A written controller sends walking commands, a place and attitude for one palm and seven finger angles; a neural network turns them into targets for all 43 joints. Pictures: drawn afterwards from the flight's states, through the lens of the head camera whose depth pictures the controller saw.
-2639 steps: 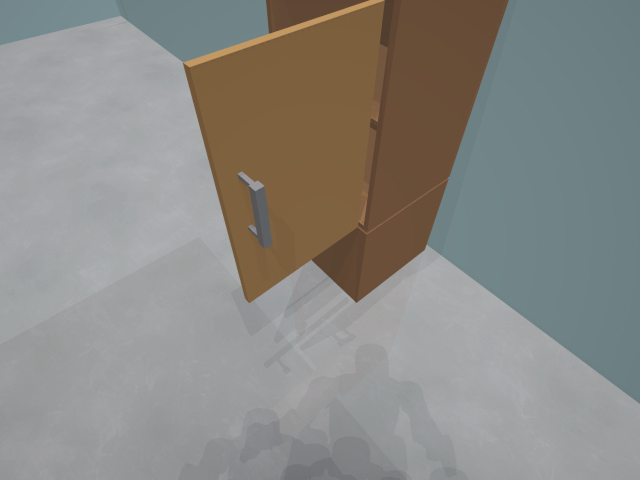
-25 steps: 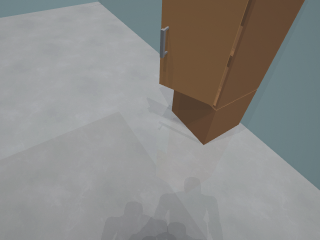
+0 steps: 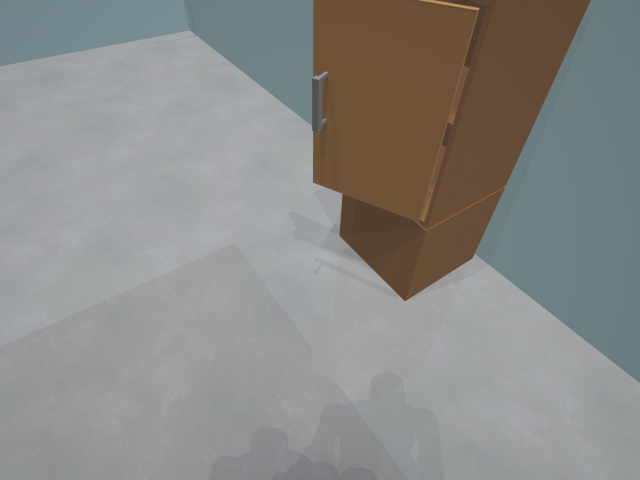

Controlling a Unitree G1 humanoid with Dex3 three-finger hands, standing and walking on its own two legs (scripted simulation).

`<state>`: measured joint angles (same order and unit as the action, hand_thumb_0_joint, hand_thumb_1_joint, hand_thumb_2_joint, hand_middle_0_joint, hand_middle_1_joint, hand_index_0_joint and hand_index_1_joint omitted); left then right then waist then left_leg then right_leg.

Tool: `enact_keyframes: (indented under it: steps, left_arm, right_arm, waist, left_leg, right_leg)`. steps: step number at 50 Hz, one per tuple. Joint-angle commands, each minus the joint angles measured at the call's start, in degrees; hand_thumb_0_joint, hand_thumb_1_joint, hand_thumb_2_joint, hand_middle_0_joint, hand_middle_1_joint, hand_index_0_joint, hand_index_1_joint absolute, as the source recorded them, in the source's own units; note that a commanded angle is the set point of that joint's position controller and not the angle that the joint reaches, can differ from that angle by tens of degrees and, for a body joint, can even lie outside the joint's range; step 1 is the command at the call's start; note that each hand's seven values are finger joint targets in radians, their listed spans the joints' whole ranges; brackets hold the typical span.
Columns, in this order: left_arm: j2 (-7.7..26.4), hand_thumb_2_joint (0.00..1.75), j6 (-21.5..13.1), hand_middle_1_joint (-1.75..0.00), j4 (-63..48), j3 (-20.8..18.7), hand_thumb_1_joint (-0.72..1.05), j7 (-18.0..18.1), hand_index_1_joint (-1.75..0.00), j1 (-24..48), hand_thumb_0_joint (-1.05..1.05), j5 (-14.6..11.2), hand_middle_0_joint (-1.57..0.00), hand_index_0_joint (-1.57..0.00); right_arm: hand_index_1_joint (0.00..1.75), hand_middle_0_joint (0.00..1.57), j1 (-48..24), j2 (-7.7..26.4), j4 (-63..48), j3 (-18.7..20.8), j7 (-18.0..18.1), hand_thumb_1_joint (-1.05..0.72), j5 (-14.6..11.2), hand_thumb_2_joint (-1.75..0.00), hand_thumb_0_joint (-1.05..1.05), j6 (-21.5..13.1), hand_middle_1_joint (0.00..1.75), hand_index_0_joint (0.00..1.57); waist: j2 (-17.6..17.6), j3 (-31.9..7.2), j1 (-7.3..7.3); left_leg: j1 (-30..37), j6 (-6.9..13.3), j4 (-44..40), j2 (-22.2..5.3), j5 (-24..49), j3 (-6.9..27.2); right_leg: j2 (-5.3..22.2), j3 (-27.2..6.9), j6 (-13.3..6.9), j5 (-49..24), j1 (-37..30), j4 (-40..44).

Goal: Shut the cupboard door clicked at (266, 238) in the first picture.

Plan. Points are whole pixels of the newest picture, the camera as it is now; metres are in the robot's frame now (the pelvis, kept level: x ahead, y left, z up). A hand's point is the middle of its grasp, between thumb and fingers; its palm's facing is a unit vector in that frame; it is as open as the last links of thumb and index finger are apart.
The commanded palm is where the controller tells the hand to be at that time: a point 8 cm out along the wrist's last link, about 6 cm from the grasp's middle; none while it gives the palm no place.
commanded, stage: let the arm hang, fingers relaxed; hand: left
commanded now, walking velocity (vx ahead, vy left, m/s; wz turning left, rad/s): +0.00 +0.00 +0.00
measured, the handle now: (320, 102) +1.06 +0.05 -0.04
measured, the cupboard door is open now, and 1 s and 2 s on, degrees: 25 25 25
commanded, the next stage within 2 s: look to check the result in 0.08 s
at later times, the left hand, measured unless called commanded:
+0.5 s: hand out of the picture +0.04 +0.20 -0.17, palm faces +0.00 -0.96 -0.27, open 7.4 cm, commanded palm none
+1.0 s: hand out of the picture +0.09 +0.21 -0.17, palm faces +0.09 -0.95 -0.29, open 7.4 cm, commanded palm none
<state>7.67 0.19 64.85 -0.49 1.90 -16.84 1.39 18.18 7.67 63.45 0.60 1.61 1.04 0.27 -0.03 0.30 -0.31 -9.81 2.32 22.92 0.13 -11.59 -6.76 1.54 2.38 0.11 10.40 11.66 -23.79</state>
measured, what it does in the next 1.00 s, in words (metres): stands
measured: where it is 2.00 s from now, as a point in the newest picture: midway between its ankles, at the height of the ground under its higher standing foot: outside the picture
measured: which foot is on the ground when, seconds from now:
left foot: down 0.00-1.00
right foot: down 0.00-1.00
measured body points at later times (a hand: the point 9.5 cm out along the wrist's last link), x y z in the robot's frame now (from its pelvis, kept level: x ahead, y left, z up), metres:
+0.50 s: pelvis +0.01 -0.01 +0.00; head +0.02 -0.01 +0.45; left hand +0.04 +0.25 -0.15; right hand +0.04 -0.27 -0.15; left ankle +0.01 +0.09 -0.74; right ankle +0.03 -0.12 -0.74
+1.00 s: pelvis +0.03 -0.02 +0.00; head +0.05 -0.02 +0.45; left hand +0.08 +0.26 -0.15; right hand +0.10 -0.28 -0.15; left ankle +0.01 +0.09 -0.74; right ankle +0.03 -0.12 -0.74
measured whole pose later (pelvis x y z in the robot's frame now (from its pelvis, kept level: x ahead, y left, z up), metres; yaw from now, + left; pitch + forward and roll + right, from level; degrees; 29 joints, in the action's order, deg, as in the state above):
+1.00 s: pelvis +0.03 -0.02 +0.00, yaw +6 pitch -1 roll +0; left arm 14.3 0.6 60.6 -1.4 1.6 -7.6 1.1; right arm 10.1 14.9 61.2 1.3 0.3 0.9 2.5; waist -0.7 3.3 -1.0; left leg -13.3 -0.5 31.1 -0.3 -16.7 -2.2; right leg 1.8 8.2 -1.2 14.9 10.0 -25.7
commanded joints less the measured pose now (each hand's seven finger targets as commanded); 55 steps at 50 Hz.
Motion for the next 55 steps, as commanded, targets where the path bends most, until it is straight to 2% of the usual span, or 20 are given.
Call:
enact_keyframes:
  steps: [1,10,16,19,24,28,31,35,38,39,42,43,45,46,47,49,50,51,53,55]
  left_arm:
    - [7.5,0.90,-1.0,-0.30,-1.4,-1.5,0.90,0.1,-0.30,-3.8,0.00,-0.2,-0.20,-0.20]
    - [10.4,0.90,-1.4,-0.30,-1.4,-1.6,0.90,-0.1,-0.30,-0.9,0.00,-0.4,-0.20,-0.20]
    - [12.8,0.90,-1.5,-0.30,-1.3,-1.7,0.90,-0.3,-0.30,1.2,0.00,-0.4,-0.20,-0.20]
    - [13.8,0.90,-1.6,-0.30,-1.4,-1.9,0.90,-0.5,-0.30,2.6,0.00,-0.4,-0.20,-0.20]
    - [15.6,0.90,-1.7,-0.30,-1.8,-2.0,0.90,-0.7,-0.30,4.9,0.00,-0.4,-0.20,-0.20]
    - [17.0,0.90,-1.9,-0.30,-2.0,-2.1,0.90,-0.8,-0.30,6.3,0.00,-0.5,-0.20,-0.20]
    - [18.0,0.90,-2.1,-0.30,-2.3,-2.1,0.90,-0.8,-0.30,7.2,0.00,-0.5,-0.20,-0.20]
    - [18.8,0.90,-2.1,-0.30,-2.4,-2.1,0.90,-0.9,-0.30,8.7,0.00,-0.5,-0.20,-0.20]
    - [19.4,0.90,-2.2,-0.30,-2.5,-2.1,0.90,-1.0,-0.30,9.3,0.00,-0.6,-0.20,-0.20]
    - [19.5,0.90,-2.1,-0.30,-2.7,-2.2,0.90,-1.0,-0.30,9.5,0.00,-0.6,-0.20,-0.20]
    - [14.8,0.90,-0.8,-0.30,-2.7,-1.5,0.90,-0.4,-0.30,7.0,0.00,-0.7,-0.20,-0.20]
    - [14.8,0.90,-0.5,-0.30,-2.9,-1.6,0.90,-0.2,-0.30,6.0,0.00,-0.7,-0.20,-0.20]
    - [16.0,0.90,-0.1,-0.30,-3.9,-2.4,0.90,0.0,-0.30,5.1,0.00,-0.6,-0.20,-0.20]
    - [16.8,0.90,-0.1,-0.30,-4.5,-2.9,0.90,0.1,-0.30,4.3,0.00,-0.5,-0.20,-0.20]
    - [17.5,0.90,0.1,-0.30,-5.2,-3.4,0.90,0.2,-0.30,3.8,0.00,-0.5,-0.20,-0.20]
    - [18.0,0.90,0.1,-0.30,-6.7,-4.1,0.90,0.5,-0.30,2.5,0.00,-0.1,-0.20,-0.20]
    - [17.7,0.90,0.1,-0.30,-7.5,-4.5,0.90,0.7,-0.30,2.4,0.00,0.3,-0.20,-0.20]
    - [17.6,0.90,0.2,-0.30,-8.6,-4.7,0.90,0.8,-0.30,3.6,0.00,0.6,-0.20,-0.20]
    - [17.6,0.90,0.1,-0.30,-10.8,-5.2,0.90,0.6,-0.30,6.6,0.00,0.7,-0.20,-0.20]
    - [17.3,0.90,0.4,-0.30,-11.8,-5.4,0.90,0.3,-0.30,7.0,0.00,0.2,-0.20,-0.20]
  right_arm:
    - [0.30,0.20,3.0,7.6,-1.5,1.2,0.3,-0.90,-0.3,-0.90,0.00,-0.7,0.30,0.20]
    - [0.30,0.20,0.1,10.1,-1.4,1.3,0.2,-0.90,-0.3,-0.90,0.00,-1.1,0.30,0.20]
    - [0.30,0.20,-2.3,12.6,-1.4,1.4,0.1,-0.90,-0.4,-0.90,0.00,-1.0,0.30,0.20]
    - [0.30,0.20,-3.5,13.4,-1.3,1.5,0.0,-0.90,-0.3,-0.90,0.00,-1.2,0.30,0.20]
    - [0.30,0.20,-5.6,15.1,-1.4,1.5,-0.2,-0.90,-0.3,-0.90,0.00,-1.2,0.30,0.20]
    - [0.30,0.20,-7.0,16.6,-1.6,1.6,-0.3,-0.90,-0.3,-0.90,0.00,-1.5,0.30,0.20]
    - [0.30,0.20,-8.2,17.6,-1.8,1.6,-0.4,-0.90,-0.4,-0.90,0.00,-1.4,0.30,0.20]
    - [0.30,0.20,-9.6,18.4,-1.7,1.6,-0.5,-0.90,-0.3,-0.90,0.00,-1.3,0.30,0.20]
    - [0.30,0.20,-10.1,19.0,-1.8,1.5,-0.6,-0.90,-0.2,-0.90,0.00,-1.3,0.30,0.20]
    - [0.30,0.20,-10.5,19.1,-2.0,1.5,-0.7,-0.90,-0.3,-0.90,0.00,-1.2,0.30,0.20]
    - [0.30,0.20,-8.1,13.4,-2.0,0.4,-1.0,-0.90,-0.2,-0.90,0.00,-0.2,0.30,0.20]
    - [0.30,0.20,-7.7,13.1,-2.3,0.4,-1.1,-0.90,-0.2,-0.90,0.00,0.1,0.30,0.20]
    - [0.30,0.20,-7.7,13.3,-3.6,0.9,-1.1,-0.90,-0.2,-0.90,0.00,0.7,0.30,0.20]
    - [0.30,0.20,-7.6,13.2,-4.4,1.2,-1.2,-0.90,-0.3,-0.90,0.00,0.9,0.30,0.20]
    - [0.30,0.20,-7.6,12.9,-5.0,1.6,-1.2,-0.90,-0.3,-0.90,0.00,1.3,0.30,0.20]
    - [0.30,0.20,-8.1,12.0,-7.2,2.3,-1.1,-0.90,-0.2,-0.90,0.00,2.0,0.30,0.20]
    - [0.30,0.20,-8.7,11.9,-8.0,2.7,-1.1,-0.90,-0.2,-0.90,0.00,2.2,0.30,0.20]
    - [0.30,0.20,-8.6,11.6,-9.0,3.0,-1.3,-0.90,-0.4,-0.90,0.00,2.3,0.30,0.20]
    - [0.30,0.20,-6.6,9.8,-9.7,3.0,-1.8,-0.90,-0.6,-0.90,0.00,2.3,0.30,0.20]
    - [0.30,0.20,-3.3,9.2,-9.6,3.0,-2.2,-0.90,-0.3,-0.90,0.00,2.2,0.30,0.20]
  waist:
    - [-0.3,6.0,-0.05]
    - [-0.1,3.1,-0.24]
    - [0.0,4.1,-0.13]
    - [0.0,2.6,-0.06]
    - [0.1,2.7,-0.05]
    - [-0.4,0.4,-0.01]
    - [0.1,0.0,-0.07]
    - [0.1,1.1,-0.06]
    - [0.2,0.3,-0.18]
    - [-0.5,0.5,-0.06]
    - [-0.4,-0.4,0.06]
    - [-0.5,-0.8,0.34]
    - [1.3,-0.9,0.71]
    - [3.7,-1.8,0.91]
    - [5.4,-1.9,1.10]
    - [10.4,-0.7,2.03]
    - [9.7,-0.1,2.39]
    - [8.7,0.9,1.54]
    - [6.9,0.8,-0.52]
    - [6.5,0.5,-1.88]
  left_leg:
    - [-3.5,0.1,-7.5,-6.4,-5.9,8.1]
    - [0.2,-0.1,-6.7,-6.8,-0.1,7.4]
    - [0.5,-0.2,-7.3,-7.1,-0.6,7.4]
    - [1.1,-0.3,-7.6,-7.3,0.9,7.6]
    - [1.3,-0.5,-8.0,-7.5,1.4,7.9]
    - [2.8,-0.6,-7.9,-7.8,4.9,8.1]
    - [3.5,-0.7,-7.8,-8.0,6.5,8.1]
    - [3.2,-1.0,-8.6,-8.0,5.6,8.3]
    - [3.8,-1.1,-8.7,-8.1,5.8,8.4]
    - [3.1,-1.1,-8.3,-7.9,6.6,8.5]
    - [0.8,-2.0,-5.4,-7.3,10.2,8.4]
    - [-0.1,-2.1,-3.8,-6.9,11.6,8.4]
    - [-2.8,-2.5,0.4,-5.6,12.2,8.0]
    - [-4.3,-2.9,3.7,-4.4,11.9,7.1]
    - [-5.9,-3.3,7.9,-3.3,8.3,6.1]
    - [-12.3,-3.8,21.7,-1.8,-13.5,4.8]
    - [-14.4,-3.6,28.3,-2.4,-18.6,5.5]
    - [-14.8,-3.6,30.8,-3.4,-20.1,6.4]
    - [-12.5,-4.0,24.8,-5.0,-17.5,6.1]
    - [-5.8,-4.2,14.2,-3.9,-7.0,2.8]
  right_leg:
    - [3.3,-5.1,-2.1,1.4,1.8,5.2]
    - [4.2,-5.7,-2.3,-1.3,0.2,6.0]
    - [4.3,-6.2,-2.4,-0.5,0.0,7.1]
    - [4.7,-6.1,-2.4,-1.8,-1.4,7.1]
    - [5.0,-6.2,-2.4,-2.1,-2.2,7.9]
    - [5.3,-6.0,-2.5,-5.7,-3.8,7.6]
    - [5.4,-5.9,-2.5,-7.9,-4.3,7.8]
    - [5.6,-5.9,-2.4,-7.0,-4.6,8.7]
    - [5.8,-6.1,-2.4,-7.4,-5.1,9.0]
    - [6.1,-5.4,-2.2,-7.8,-5.4,8.5]
    - [7.1,-3.2,-1.2,-9.8,-6.2,4.7]
    - [7.6,-2.7,-1.2,-11.0,-6.5,3.3]
    - [9.8,-3.1,-2.6,-13.8,-7.4,2.0]
    - [11.5,-3.6,-3.8,-15.9,-8.4,1.8]
    - [14.5,-5.0,-5.7,-16.0,-8.4,2.7]
    - [20.3,-7.6,-11.1,-21.5,-9.4,4.4]
    - [22.5,-7.8,-13.0,-22.8,-8.4,4.6]
    - [23.2,-6.6,-13.3,-23.9,-6.4,3.7]
    - [21.5,-0.8,-10.4,-23.8,-4.7,0.1]
    - [19.0,3.2,-6.4,-16.3,-0.1,-4.4]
